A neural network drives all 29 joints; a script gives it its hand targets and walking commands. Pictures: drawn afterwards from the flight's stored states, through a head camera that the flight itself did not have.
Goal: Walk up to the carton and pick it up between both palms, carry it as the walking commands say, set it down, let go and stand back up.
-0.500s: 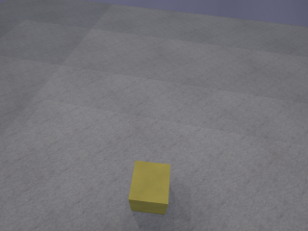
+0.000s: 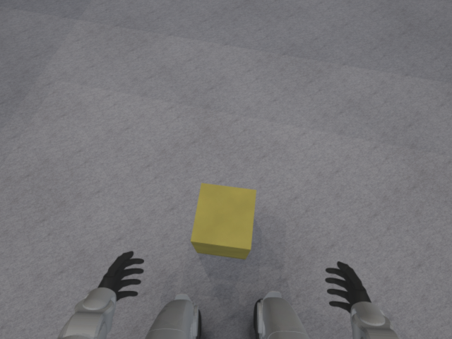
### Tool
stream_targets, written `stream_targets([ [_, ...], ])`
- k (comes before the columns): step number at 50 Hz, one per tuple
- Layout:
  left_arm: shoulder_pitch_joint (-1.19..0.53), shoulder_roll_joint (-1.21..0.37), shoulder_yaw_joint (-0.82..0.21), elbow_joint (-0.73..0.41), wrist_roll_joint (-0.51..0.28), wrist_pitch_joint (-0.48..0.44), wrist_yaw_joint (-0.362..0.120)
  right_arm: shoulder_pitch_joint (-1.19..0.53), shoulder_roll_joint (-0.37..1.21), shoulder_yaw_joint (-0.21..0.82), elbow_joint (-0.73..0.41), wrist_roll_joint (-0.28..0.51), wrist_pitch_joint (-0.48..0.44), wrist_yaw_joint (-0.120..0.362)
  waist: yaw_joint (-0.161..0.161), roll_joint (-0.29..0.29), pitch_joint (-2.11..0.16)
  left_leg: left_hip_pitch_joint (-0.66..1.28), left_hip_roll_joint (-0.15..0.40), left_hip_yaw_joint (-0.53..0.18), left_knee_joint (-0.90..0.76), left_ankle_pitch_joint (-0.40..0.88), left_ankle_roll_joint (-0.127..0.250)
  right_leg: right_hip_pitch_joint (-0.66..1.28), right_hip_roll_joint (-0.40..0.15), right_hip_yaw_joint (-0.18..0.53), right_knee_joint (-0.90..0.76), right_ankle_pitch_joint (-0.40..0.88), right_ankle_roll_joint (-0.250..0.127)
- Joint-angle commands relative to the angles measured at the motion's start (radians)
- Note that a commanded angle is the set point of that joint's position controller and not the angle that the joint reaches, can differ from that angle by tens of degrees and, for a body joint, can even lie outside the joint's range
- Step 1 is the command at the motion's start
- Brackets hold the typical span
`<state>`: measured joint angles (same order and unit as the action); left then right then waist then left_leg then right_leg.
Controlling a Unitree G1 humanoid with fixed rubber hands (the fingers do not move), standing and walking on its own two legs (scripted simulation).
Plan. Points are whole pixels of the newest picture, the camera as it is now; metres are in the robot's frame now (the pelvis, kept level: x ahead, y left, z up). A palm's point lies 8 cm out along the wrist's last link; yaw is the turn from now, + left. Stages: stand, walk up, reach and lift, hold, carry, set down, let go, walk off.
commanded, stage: reach and lift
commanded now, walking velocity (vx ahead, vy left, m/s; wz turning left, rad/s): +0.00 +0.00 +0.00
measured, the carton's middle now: (224, 223) +0.44 +0.02 -0.61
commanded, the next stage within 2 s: none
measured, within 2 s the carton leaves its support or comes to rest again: neither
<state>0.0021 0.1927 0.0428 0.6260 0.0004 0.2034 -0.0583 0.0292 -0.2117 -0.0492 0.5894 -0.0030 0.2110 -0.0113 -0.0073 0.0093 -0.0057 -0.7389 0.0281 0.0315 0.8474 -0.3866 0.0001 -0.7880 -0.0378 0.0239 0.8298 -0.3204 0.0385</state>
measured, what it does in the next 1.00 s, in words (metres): lowers itself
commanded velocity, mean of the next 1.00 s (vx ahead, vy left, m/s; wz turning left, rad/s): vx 0.00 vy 0.00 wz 0.00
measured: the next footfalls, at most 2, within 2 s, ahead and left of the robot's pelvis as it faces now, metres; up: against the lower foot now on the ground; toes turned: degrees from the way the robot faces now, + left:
none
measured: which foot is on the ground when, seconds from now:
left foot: down 0.00-1.00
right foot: down 0.00-1.00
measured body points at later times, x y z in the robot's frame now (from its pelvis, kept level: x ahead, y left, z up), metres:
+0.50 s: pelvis -0.03 +0.00 -0.04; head +0.19 +0.01 +0.35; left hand +0.33 +0.22 -0.17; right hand +0.33 -0.23 -0.15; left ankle +0.01 +0.12 -0.70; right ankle +0.04 -0.14 -0.70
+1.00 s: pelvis -0.03 +0.00 -0.07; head +0.27 +0.01 +0.26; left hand +0.45 +0.20 -0.20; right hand +0.45 -0.20 -0.19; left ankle +0.01 +0.12 -0.70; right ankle +0.04 -0.14 -0.70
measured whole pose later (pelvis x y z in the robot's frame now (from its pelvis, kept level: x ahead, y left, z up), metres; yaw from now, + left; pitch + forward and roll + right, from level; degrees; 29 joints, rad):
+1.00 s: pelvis -0.03 +0.00 -0.07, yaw +1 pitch +45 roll +0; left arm -0.96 0.28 0.16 0.81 0.00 0.10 -0.04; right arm -0.87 -0.20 -0.30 0.67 0.05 0.11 -0.08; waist -0.01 -0.01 -0.06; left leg -1.51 0.02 0.01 1.07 -0.35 0.00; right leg -1.53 -0.04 0.02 1.02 -0.28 0.04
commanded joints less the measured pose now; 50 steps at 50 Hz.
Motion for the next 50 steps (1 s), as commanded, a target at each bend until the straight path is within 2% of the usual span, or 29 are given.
stream_targets([
  [1,-0.177,0.184,0.171,-0.172,0.031,-0.047,0.008,-0.132,0.013,-0.07,-0.24,0.012,-0.047,-0.036,0.003,-0.058,-0.475,-0.024,-0.075,-0.026,-0.01,0.239,0.011,0.278,0.067,-0.018,-0.002,0.277,-0.004],
  [4,-0.333,0.222,0.189,-0.2,0.018,-0.037,0.014,-0.284,-0.015,-0.09,-0.295,0.015,-0.029,-0.051,0.017,-0.075,-0.524,-0.076,-0.077,-0.009,0.003,0.086,0.025,0.258,0.064,-0.017,0.005,0.098,0.001],
  [5,-0.467,0.19,0.118,-0.243,-0.005,-0.031,0.014,-0.333,-0.022,-0.087,-0.269,0.032,-0.025,-0.039,-0.045,0.017,-0.482,-0.015,-0.063,-0.035,-0.003,0.067,0.017,0.161,0.063,-0.042,0.022,0.065,-0.019],
  [6,-0.417,0.172,0.142,-0.168,0.012,-0.008,0.029,-0.347,-0.01,-0.098,-0.207,0.048,0.001,-0.038,0.006,0.009,-0.43,-0.058,-0.064,-0.015,-0.016,0.017,0.011,0.131,0.063,-0.052,0.036,0.016,-0.018],
  [8,-0.523,0.146,0.111,-0.18,-0.007,0.016,0.03,-0.382,-0.039,-0.141,-0.155,0.038,0.015,-0.029,-0.052,0.041,-0.442,-0.025,-0.06,-0.035,0.002,0.017,0.004,0.074,0.071,-0.061,0.04,0.016,-0.025],
  [9,-0.498,0.121,0.118,-0.145,-0.012,0.028,0.031,-0.438,-0.035,-0.122,-0.176,0.065,0.023,-0.027,0.001,0.039,-0.457,-0.075,-0.069,-0.017,0.008,0.009,0.001,0.089,0.067,-0.059,0.048,0.021,-0.029],
  [10,-0.544,0.121,0.112,-0.084,-0.02,0.039,0.022,-0.471,0.012,-0.085,-0.158,0.058,0.03,-0.032,-0.006,-0.052,-0.436,-0.12,-0.069,-0.019,0.017,0.003,0.015,0.098,0.071,-0.054,0.029,-0.008,-0.004],
  [12,-0.594,0.152,0.118,-0.016,-0.001,0.068,0.019,-0.504,-0.024,-0.131,-0.064,0.017,0.06,-0.044,-0.044,-0.031,-0.348,-0.14,-0.073,-0.004,0.006,-0.08,0.005,0.036,0.076,-0.084,0.031,-0.101,-0.001],
  [14,-0.561,0.182,0.147,0.02,0.031,0.056,0.029,-0.51,-0.053,-0.185,-0.08,-0.01,0.035,-0.047,-0.035,-0.028,-0.411,-0.117,-0.068,-0.019,0.012,-0.006,-0.002,0.004,0.079,-0.08,0.059,0.001,-0.011],
  [15,-0.616,0.175,0.166,0.024,0.024,0.055,0.023,-0.601,-0.031,-0.151,-0.082,0.029,0.039,-0.053,0.016,-0.006,-0.416,-0.147,-0.072,-0.014,0.02,-0.041,0.004,0.01,0.07,-0.06,0.056,-0.069,-0.008],
  [16,-0.611,0.159,0.145,0.056,0.009,0.038,0.022,-0.586,-0.007,-0.134,-0.048,0.021,0.029,-0.051,-0.004,-0.064,-0.442,-0.17,-0.076,-0.013,0.016,0.05,0.001,0.01,0.072,-0.076,0.066,0.021,0.0],
  [23,-0.801,0.184,0.176,-0.027,-0.032,-0.07,0.017,-0.687,0.012,-0.165,-0.057,0.083,-0.076,-0.079,-0.015,-0.006,-0.756,-0.194,-0.113,-0.006,0.125,0.359,-0.009,0.036,0.083,-0.036,0.154,0.388,-0.008],
  [24,-0.888,0.2,0.155,0.002,-0.045,-0.07,0.009,-0.744,0.01,-0.163,0.004,0.074,-0.072,-0.081,-0.041,-0.053,-0.675,-0.309,-0.098,-0.012,0.107,0.218,-0.001,0.024,0.071,-0.039,0.142,0.284,-0.004],
  [26,-0.878,0.272,0.21,-0.049,-0.01,-0.086,0.022,-0.768,-0.038,-0.198,-0.085,0.082,-0.096,-0.09,-0.016,-0.005,-0.937,-0.162,-0.115,-0.023,0.137,0.394,-0.012,0.082,0.089,-0.038,0.169,0.434,-0.01],
  [27,-0.906,0.236,0.191,0.011,-0.032,-0.083,0.016,-0.76,0.011,-0.156,0.023,0.085,-0.082,-0.089,-0.002,-0.027,-0.795,-0.263,-0.106,-0.006,0.147,0.357,-0.014,-0.013,0.081,-0.037,0.166,0.372,-0.001],
  [28,-0.881,0.248,0.246,-0.01,-0.01,-0.099,0.013,-0.774,0.031,-0.155,-0.054,0.1,-0.094,-0.092,0.032,-0.058,-0.894,-0.3,-0.12,0.007,0.145,0.384,-0.017,0.106,0.081,-0.018,0.168,0.474,-0.004],
  [30,-0.97,0.252,0.212,-0.035,-0.057,-0.108,0.02,-0.883,-0.065,-0.21,-0.129,0.092,-0.118,-0.096,-0.029,-0.05,-1.092,-0.226,-0.112,0.0,0.165,0.443,-0.022,0.131,0.101,-0.041,0.198,0.525,-0.012],
  [31,-1.027,0.273,0.211,-0.054,-0.037,-0.127,0.022,-0.883,-0.036,-0.198,-0.067,0.084,-0.122,-0.096,-0.006,-0.027,-1.016,-0.279,-0.115,-0.011,0.171,0.485,-0.014,0.09,0.091,-0.028,0.217,0.568,-0.017],
  [32,-1.047,0.272,0.223,-0.011,-0.068,-0.124,0.017,-0.9,-0.007,-0.176,-0.074,0.097,-0.117,-0.103,-0.023,-0.095,-1.052,-0.338,-0.113,-0.015,0.181,0.465,-0.005,0.144,0.081,-0.007,0.215,0.619,-0.014],
  [33,-1.032,0.224,0.176,-0.001,-0.069,-0.132,0.007,-0.912,0.017,-0.185,-0.068,0.112,-0.128,-0.1,-0.014,-0.008,-1.006,-0.292,-0.117,-0.011,0.166,0.488,-0.008,0.067,0.087,-0.008,0.21,0.584,-0.011],
  [34,-0.981,0.174,0.184,0.12,-0.048,-0.116,0.008,-0.821,0.022,-0.213,0.06,0.058,-0.124,-0.094,-0.058,-0.014,-0.912,-0.31,-0.112,-0.021,0.152,0.499,-0.016,-0.043,0.099,-0.045,0.194,0.542,-0.007],
  [35,-1.056,0.215,0.204,0.056,-0.05,-0.132,0.005,-0.902,-0.006,-0.232,0.029,0.042,-0.125,-0.095,-0.054,-0.013,-0.963,-0.314,-0.109,-0.015,0.165,0.458,-0.024,-0.03,0.101,-0.034,0.187,0.503,-0.01],
  [36,-1.111,0.254,0.252,0.077,-0.029,-0.142,0.018,-0.966,0.018,-0.232,-0.002,0.061,-0.132,-0.102,0.007,-0.056,-0.948,-0.337,-0.114,-0.019,0.18,0.452,-0.003,-0.026,0.093,-0.014,0.201,0.513,-0.003],
  [39,-1.171,0.243,0.25,0.067,-0.017,-0.145,0.021,-1.072,-0.005,-0.233,-0.022,0.084,-0.147,-0.088,0.011,-0.017,-1.098,-0.316,-0.115,-0.018,0.186,0.544,-0.014,-0.006,0.095,-0.016,0.233,0.616,-0.002],
  [40,-1.15,0.191,0.217,0.117,-0.041,-0.124,0.012,-1.066,-0.011,-0.257,-0.024,0.046,-0.143,-0.082,-0.05,-0.051,-1.082,-0.308,-0.105,-0.015,0.181,0.511,-0.017,-0.008,0.11,-0.051,0.205,0.587,0.001],
  [44,-1.275,0.258,0.252,0.066,0.008,-0.145,0.029,-1.111,-0.012,-0.294,0.051,0.019,-0.137,-0.086,-0.018,-0.014,-1.109,-0.281,-0.117,-0.029,0.188,0.522,-0.021,-0.115,0.116,-0.058,0.232,0.536,0.012],
  [45,-1.262,0.207,0.236,0.082,0.0,-0.142,0.028,-1.097,-0.034,-0.333,0.101,-0.006,-0.142,-0.082,-0.07,0.005,-1.07,-0.329,-0.106,-0.021,0.177,0.488,-0.035,-0.111,0.115,-0.064,0.221,0.529,0.006],
  [46,-1.283,0.212,0.242,0.095,-0.007,-0.144,0.023,-1.139,0.017,-0.292,0.042,0.029,-0.145,-0.078,-0.023,0.01,-1.118,-0.279,-0.105,-0.025,0.192,0.5,-0.026,-0.112,0.109,-0.051,0.212,0.508,0.006],
  [50,-1.281,0.223,0.259,-0.011,-0.005,-0.17,0.028,-1.139,0.021,-0.281,-0.025,0.019,-0.165,-0.076,-0.025,-0.106,-1.263,-0.331,-0.119,-0.024,0.211,0.589,-0.014,0.043,0.103,-0.053,0.244,0.677,0.014],
])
